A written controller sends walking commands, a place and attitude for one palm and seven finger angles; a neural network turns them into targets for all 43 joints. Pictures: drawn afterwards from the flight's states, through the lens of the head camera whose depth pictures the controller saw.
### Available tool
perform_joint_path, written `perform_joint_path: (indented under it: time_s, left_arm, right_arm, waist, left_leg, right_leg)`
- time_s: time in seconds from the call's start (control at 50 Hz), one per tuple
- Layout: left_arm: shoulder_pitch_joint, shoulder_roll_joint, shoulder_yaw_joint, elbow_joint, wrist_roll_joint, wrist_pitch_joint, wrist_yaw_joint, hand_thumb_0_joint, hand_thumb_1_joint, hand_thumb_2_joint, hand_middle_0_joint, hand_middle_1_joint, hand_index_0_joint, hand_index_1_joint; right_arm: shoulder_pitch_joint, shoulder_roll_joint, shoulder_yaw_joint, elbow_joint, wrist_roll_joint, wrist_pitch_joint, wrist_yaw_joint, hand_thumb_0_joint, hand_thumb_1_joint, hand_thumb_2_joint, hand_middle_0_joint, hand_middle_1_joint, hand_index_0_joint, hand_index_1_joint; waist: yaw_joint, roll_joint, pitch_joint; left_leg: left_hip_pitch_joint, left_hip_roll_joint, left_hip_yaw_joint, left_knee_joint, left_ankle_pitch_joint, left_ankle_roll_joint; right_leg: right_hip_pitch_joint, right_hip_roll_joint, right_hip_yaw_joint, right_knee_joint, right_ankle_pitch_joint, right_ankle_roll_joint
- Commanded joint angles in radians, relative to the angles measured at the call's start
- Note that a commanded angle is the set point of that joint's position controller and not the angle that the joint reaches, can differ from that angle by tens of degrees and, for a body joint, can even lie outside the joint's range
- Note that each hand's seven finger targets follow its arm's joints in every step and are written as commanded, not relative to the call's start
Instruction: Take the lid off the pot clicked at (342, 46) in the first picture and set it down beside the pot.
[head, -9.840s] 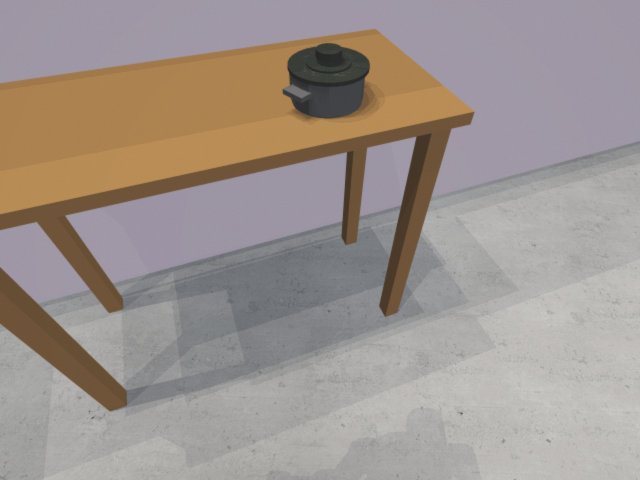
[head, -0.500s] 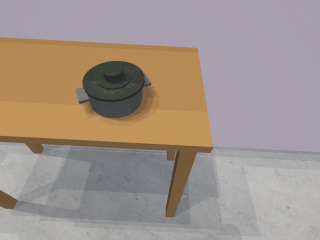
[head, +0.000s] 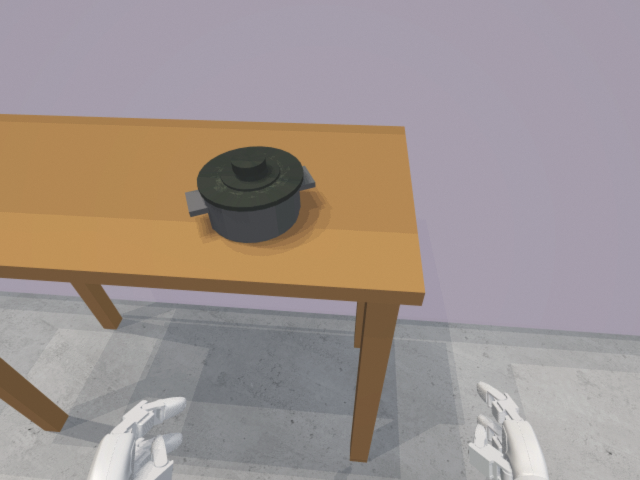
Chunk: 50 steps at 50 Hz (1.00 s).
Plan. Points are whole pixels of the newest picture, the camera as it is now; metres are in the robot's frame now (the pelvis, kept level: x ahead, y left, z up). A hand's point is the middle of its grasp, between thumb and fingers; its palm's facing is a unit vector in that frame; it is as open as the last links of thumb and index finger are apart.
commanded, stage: lift the closed hand beside the body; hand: left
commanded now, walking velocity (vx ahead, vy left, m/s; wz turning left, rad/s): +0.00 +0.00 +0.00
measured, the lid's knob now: (248, 162) +0.52 +0.15 +0.16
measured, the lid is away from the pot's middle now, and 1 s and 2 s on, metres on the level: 0.00 0.00 0.00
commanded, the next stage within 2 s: raise the hand higher, near the body in 0.32 s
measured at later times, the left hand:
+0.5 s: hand (73, 446) +0.13 +0.24 +0.10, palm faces +0.33 -0.84 -0.43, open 3.1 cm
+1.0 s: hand (49, 389) +0.15 +0.24 +0.17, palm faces +0.39 -0.84 -0.39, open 3.1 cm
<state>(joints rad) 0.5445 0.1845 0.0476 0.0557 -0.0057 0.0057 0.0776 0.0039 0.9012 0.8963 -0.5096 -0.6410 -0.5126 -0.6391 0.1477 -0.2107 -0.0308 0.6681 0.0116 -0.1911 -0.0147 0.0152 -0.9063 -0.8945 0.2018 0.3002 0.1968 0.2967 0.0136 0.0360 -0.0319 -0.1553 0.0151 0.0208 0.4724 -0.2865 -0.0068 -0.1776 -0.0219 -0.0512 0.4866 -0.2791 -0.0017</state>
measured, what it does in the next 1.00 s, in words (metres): stands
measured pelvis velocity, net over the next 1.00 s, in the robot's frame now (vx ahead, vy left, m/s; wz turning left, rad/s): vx -0.02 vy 0.01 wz -0.01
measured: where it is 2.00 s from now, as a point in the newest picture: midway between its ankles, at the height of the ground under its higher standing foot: outside the picture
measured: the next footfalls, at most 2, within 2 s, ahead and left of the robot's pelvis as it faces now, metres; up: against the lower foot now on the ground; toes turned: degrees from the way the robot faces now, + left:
none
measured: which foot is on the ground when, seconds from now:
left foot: down 0.00-1.00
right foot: down 0.00-1.00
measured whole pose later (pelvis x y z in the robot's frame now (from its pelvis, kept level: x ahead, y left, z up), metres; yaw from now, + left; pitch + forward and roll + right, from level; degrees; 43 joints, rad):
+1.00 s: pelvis -0.02 +0.01 +0.01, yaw -1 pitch -6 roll -1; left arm 0.57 0.31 0.27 -0.55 -0.03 -0.13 0.08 0.01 0.89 0.90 -1.31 -1.50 -1.31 -1.50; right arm 0.17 -0.21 0.02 0.64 -0.02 -0.23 -0.05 0.02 -0.90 -0.89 0.20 0.30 0.20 0.30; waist 0.10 0.05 0.05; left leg -0.06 0.02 0.03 0.42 -0.25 0.00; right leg -0.06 -0.01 -0.04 0.38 -0.21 0.01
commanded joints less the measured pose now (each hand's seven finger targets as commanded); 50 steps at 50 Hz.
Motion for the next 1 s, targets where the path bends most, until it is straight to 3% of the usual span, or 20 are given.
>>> perform_joint_path:
  time_s: [0.0, 0.04, 0.1, 0.16, 0.18, 0.22, 0.24, 0.26, 0.36, 0.4, 0.48, 0.54, 0.56, 0.6, 0.64, 0.68, 0.76, 0.86, 0.92, 0.98]
  left_arm:
    - [0.006, 0.146, 0.108, -0.267, -0.012, -0.093, -0.004, 0.0, 0.9, 0.9, -0.904, -1.068, -0.904, -1.068]
    - [-0.022, 0.18, 0.137, -0.375, -0.02, -0.118, -0.004, 0.0, 0.9, 0.9, -0.992, -1.164, -0.992, -1.164]
    - [-0.042, 0.173, 0.126, -0.479, -0.023, -0.134, -0.002, 0.0, 0.9, 0.9, -1.124, -1.308, -1.124, -1.308]
    - [0.0, 0.17, 0.145, -0.48, -0.026, -0.136, 0.001, 0.0, 0.9, 0.9, -1.256, -1.452, -1.256, -1.452]
    - [-0.005, 0.18, 0.153, -0.508, -0.024, -0.139, 0.001, 0.0, 0.9, 0.9, -1.3, -1.5, -1.3, -1.5]
    - [0.016, 0.198, 0.177, -0.56, -0.021, -0.145, 0.004, 0.0, 0.9, 0.9, -1.3, -1.5, -1.3, -1.5]
    - [0.036, 0.223, 0.209, -0.571, -0.022, -0.144, 0.007, 0.0, 0.9, 0.9, -1.3, -1.5, -1.3, -1.5]
    - [0.051, 0.205, 0.197, -0.582, -0.02, -0.146, 0.006, 0.0, 0.9, 0.9, -1.3, -1.5, -1.3, -1.5]
    - [0.118, 0.235, 0.255, -0.65, -0.016, -0.157, 0.012, 0.0, 0.9, 0.9, -1.3, -1.5, -1.3, -1.5]
    - [0.107, 0.253, 0.275, -0.693, -0.012, -0.166, 0.016, 0.0, 0.9, 0.9, -1.3, -1.5, -1.3, -1.5]
    - [0.151, 0.238, 0.284, -0.659, -0.012, -0.173, 0.013, 0.0, 0.9, 0.9, -1.3, -1.5, -1.3, -1.5]
    - [0.131, 0.269, 0.309, -0.733, -0.01, -0.186, 0.021, 0.0, 0.9, 0.9, -1.3, -1.5, -1.3, -1.5]
    - [0.122, 0.255, 0.29, -0.748, -0.01, -0.193, 0.021, 0.0, 0.9, 0.9, -1.3, -1.5, -1.3, -1.5]
    - [0.108, 0.253, 0.296, -0.73, -0.011, -0.194, 0.025, 0.0, 0.9, 0.9, -1.3, -1.5, -1.3, -1.5]
    - [0.118, 0.276, 0.329, -0.743, -0.014, -0.195, 0.028, 0.0, 0.9, 0.9, -1.3, -1.5, -1.3, -1.5]
    - [0.091, 0.255, 0.303, -0.771, -0.014, -0.202, 0.025, 0.0, 0.9, 0.9, -1.3, -1.5, -1.3, -1.5]
    - [0.054, 0.257, 0.305, -0.807, -0.019, -0.208, 0.024, 0.0, 0.9, 0.9, -1.3, -1.5, -1.3, -1.5]
    - [-0.009, 0.269, 0.328, -0.793, -0.027, -0.203, 0.022, 0.0, 0.9, 0.9, -1.3, -1.5, -1.3, -1.5]
    - [-0.042, 0.269, 0.323, -0.832, -0.027, -0.21, 0.019, 0.0, 0.9, 0.9, -1.3, -1.5, -1.3, -1.5]
    - [-0.053, 0.273, 0.334, -0.83, -0.032, -0.206, 0.018, 0.0, 0.9, 0.9, -1.3, -1.5, -1.3, -1.5]
  right_arm:
    - [-0.066, -0.095, -0.019, -0.212, 0.002, -0.034, -0.032, 0.0, -0.9, -0.9, 0.2, 0.3, 0.2, 0.3]
    - [-0.067, -0.096, -0.016, -0.235, -0.002, -0.04, -0.04, 0.0, -0.9, -0.9, 0.2, 0.3, 0.2, 0.3]
    - [-0.049, -0.09, 0.0, -0.244, -0.013, -0.054, -0.051, 0.0, -0.9, -0.9, 0.2, 0.3, 0.2, 0.3]
    - [-0.061, -0.09, 0.004, -0.241, -0.017, -0.055, -0.054, 0.0, -0.9, -0.9, 0.2, 0.3, 0.2, 0.3]
    - [-0.063, -0.092, 0.004, -0.243, -0.018, -0.057, -0.056, 0.0, -0.9, -0.9, 0.2, 0.3, 0.2, 0.3]
    - [-0.071, -0.089, 0.008, -0.237, -0.021, -0.066, -0.056, 0.0, -0.9, -0.9, 0.2, 0.3, 0.2, 0.3]
    - [-0.083, -0.09, 0.006, -0.233, -0.021, -0.072, -0.054, 0.0, -0.9, -0.9, 0.2, 0.3, 0.2, 0.3]
    - [-0.086, -0.082, 0.011, -0.229, -0.022, -0.075, -0.055, 0.0, -0.9, -0.9, 0.2, 0.3, 0.2, 0.3]
    - [-0.105, -0.077, 0.009, -0.213, -0.023, -0.092, -0.05, 0.0, -0.9, -0.9, 0.2, 0.3, 0.2, 0.3]
    - [-0.109, -0.08, 0.008, -0.209, -0.022, -0.099, -0.052, 0.0, -0.9, -0.9, 0.2, 0.3, 0.2, 0.3]
    - [-0.113, -0.081, -0.002, -0.193, -0.02, -0.101, -0.051, 0.0, -0.9, -0.9, 0.2, 0.3, 0.2, 0.3]
    - [-0.116, -0.086, 0.0, -0.195, -0.02, -0.113, -0.051, 0.0, -0.9, -0.9, 0.2, 0.3, 0.2, 0.3]
    - [-0.107, -0.084, 0.004, -0.195, -0.02, -0.116, -0.053, 0.0, -0.9, -0.9, 0.2, 0.3, 0.2, 0.3]
    - [-0.103, -0.085, 0.001, -0.185, -0.021, -0.116, -0.056, 0.0, -0.9, -0.9, 0.2, 0.3, 0.2, 0.3]
    - [-0.107, -0.088, -0.001, -0.187, -0.022, -0.116, -0.055, 0.0, -0.9, -0.9, 0.2, 0.3, 0.2, 0.3]
    - [-0.101, -0.088, 0.004, -0.189, -0.021, -0.114, -0.055, 0.0, -0.9, -0.9, 0.2, 0.3, 0.2, 0.3]
    - [-0.093, -0.09, 0.009, -0.192, -0.024, -0.112, -0.051, 0.0, -0.9, -0.9, 0.2, 0.3, 0.2, 0.3]
    - [-0.097, -0.091, 0.014, -0.189, -0.026, -0.097, -0.049, 0.0, -0.9, -0.9, 0.2, 0.3, 0.2, 0.3]
    - [-0.093, -0.095, 0.018, -0.192, -0.029, -0.095, -0.046, 0.0, -0.9, -0.9, 0.2, 0.3, 0.2, 0.3]
    - [-0.096, -0.095, 0.02, -0.19, -0.03, -0.09, -0.041, 0.0, -0.9, -0.9, 0.2, 0.3, 0.2, 0.3]
  waist:
    - [0.013, -0.069, 0.1]
    - [0.006, -0.023, 0.073]
    - [0.017, 0.06, 0.029]
    - [0.022, -0.014, 0.047]
    - [0.026, -0.004, 0.047]
    - [0.042, 0.035, 0.034]
    - [0.047, 0.026, 0.03]
    - [0.052, 0.031, 0.04]
    - [0.073, -0.01, 0.031]
    - [0.076, 0.026, 0.038]
    - [0.078, -0.049, 0.056]
    - [0.082, 0.013, 0.028]
    - [0.078, 0.022, 0.028]
    - [0.076, -0.022, 0.059]
    - [0.083, -0.012, 0.048]
    - [0.078, 0.025, 0.049]
    - [0.076, 0.037, 0.036]
    - [0.075, 0.022, 0.067]
    - [0.077, 0.067, 0.042]
    - [0.078, 0.044, 0.033]
  left_leg:
    - [-0.035, -0.027, 0.03, -0.061, 0.064, 0.031]
    - [-0.004, -0.031, 0.035, -0.052, 0.036, 0.032]
    - [0.03, -0.035, 0.03, -0.066, 0.051, 0.032]
    - [0.023, -0.03, 0.02, -0.074, 0.057, 0.034]
    - [0.028, -0.029, 0.019, -0.077, 0.067, 0.035]
    - [0.037, -0.026, 0.015, -0.084, 0.095, 0.032]
    - [0.042, -0.023, 0.012, -0.086, 0.099, 0.029]
    - [0.034, -0.021, 0.009, -0.093, 0.115, 0.031]
    - [0.033, -0.012, -0.006, -0.106, 0.173, 0.028]
    - [0.038, -0.009, -0.004, -0.107, 0.177, 0.026]
    - [0.033, -0.004, 0.0, -0.114, 0.173, 0.03]
    - [0.053, -0.009, 0.001, -0.112, 0.175, 0.026]
    - [0.053, -0.009, -0.001, -0.115, 0.167, 0.026]
    - [0.051, -0.007, -0.001, -0.119, 0.168, 0.028]
    - [0.059, -0.009, 0.0, -0.122, 0.169, 0.025]
    - [0.062, -0.009, 0.0, -0.123, 0.184, 0.024]
    - [0.075, -0.01, -0.005, -0.126, 0.197, 0.02]
    - [0.065, -0.009, -0.005, -0.135, 0.179, 0.017]
    - [0.081, -0.008, -0.005, -0.127, 0.209, 0.016]
    - [0.082, -0.005, -0.009, -0.129, 0.221, 0.013]
  right_leg:
    - [-0.082, 0.008, 0.002, -0.163, 0.004, 0.007]
    - [-0.091, 0.006, 0.01, -0.191, -0.034, 0.009]
    - [-0.047, 0.008, 0.01, -0.18, -0.012, 0.0]
    - [-0.037, 0.015, -0.001, -0.184, -0.002, 0.004]
    - [-0.026, 0.014, 0.003, -0.184, 0.006, 0.002]
    - [0.001, 0.015, 0.001, -0.174, 0.037, -0.002]
    - [0.005, 0.02, 0.002, -0.177, 0.039, -0.001]
    - [0.019, 0.018, -0.002, -0.172, 0.058, -0.003]
    - [0.062, 0.026, -0.007, -0.154, 0.112, -0.004]
    - [0.058, 0.026, -0.002, -0.154, 0.116, -0.003]
    - [0.054, 0.029, -0.001, -0.163, 0.105, 0.002]
    - [0.059, 0.034, 0.008, -0.168, 0.111, 0.003]
    - [0.06, 0.03, 0.007, -0.167, 0.101, 0.0]
    - [0.048, 0.033, 0.004, -0.174, 0.102, 0.001]
    - [0.054, 0.04, 0.009, -0.18, 0.108, 0.002]
    - [0.063, 0.035, 0.009, -0.171, 0.126, -0.002]
    - [0.076, 0.039, 0.01, -0.17, 0.146, -0.005]
    - [0.072, 0.042, 0.011, -0.181, 0.133, -0.006]
    - [0.083, 0.039, 0.013, -0.171, 0.164, -0.008]
    - [0.093, 0.041, 0.01, -0.167, 0.178, -0.008]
